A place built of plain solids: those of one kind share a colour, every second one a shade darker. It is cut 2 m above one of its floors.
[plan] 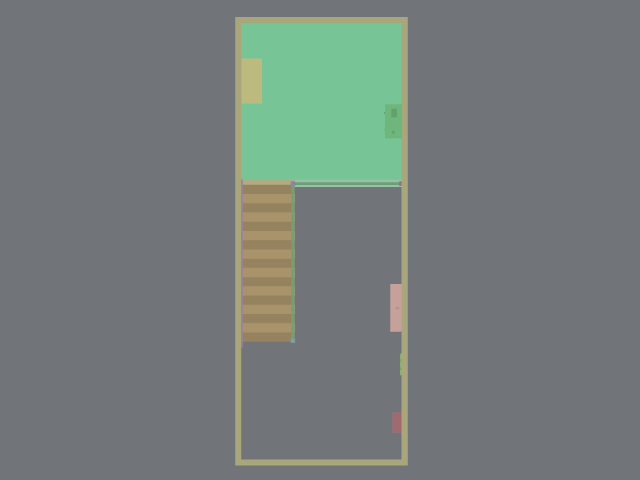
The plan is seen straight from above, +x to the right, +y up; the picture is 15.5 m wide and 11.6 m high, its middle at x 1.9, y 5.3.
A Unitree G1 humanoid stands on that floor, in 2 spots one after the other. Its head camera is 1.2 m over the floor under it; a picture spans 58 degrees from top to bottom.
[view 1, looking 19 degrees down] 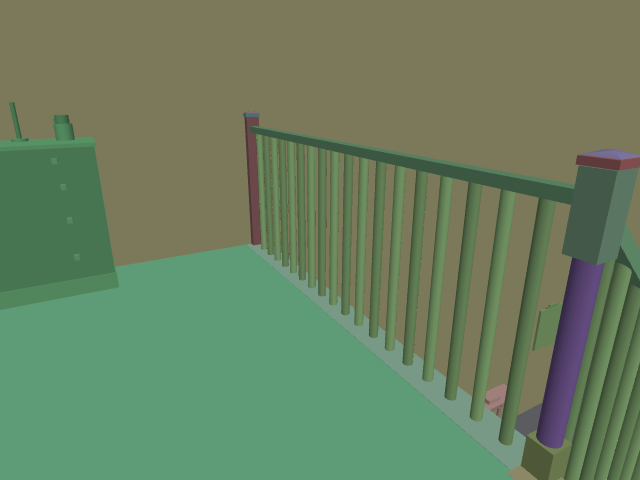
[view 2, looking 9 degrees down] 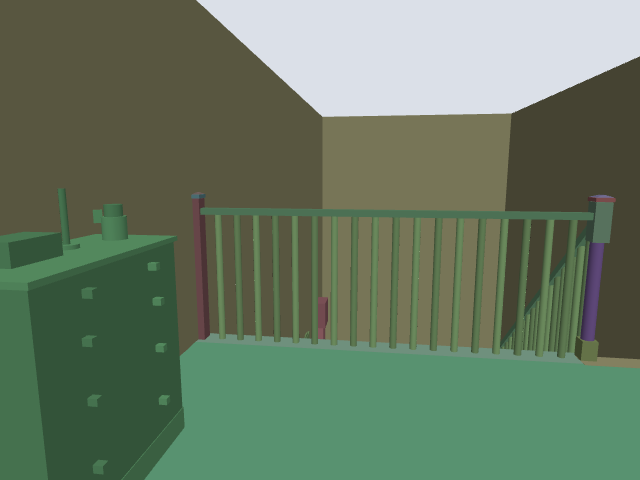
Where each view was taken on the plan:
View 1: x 0.63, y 7.86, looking -29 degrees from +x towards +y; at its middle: bal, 2.56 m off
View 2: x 2.58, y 9.54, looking -82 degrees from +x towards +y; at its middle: wall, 9.36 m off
